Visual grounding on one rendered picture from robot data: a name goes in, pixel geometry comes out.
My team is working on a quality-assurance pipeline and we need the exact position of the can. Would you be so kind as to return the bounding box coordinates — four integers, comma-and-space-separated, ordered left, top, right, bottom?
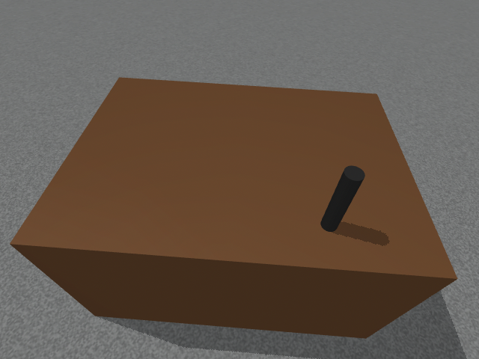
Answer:
320, 166, 365, 232

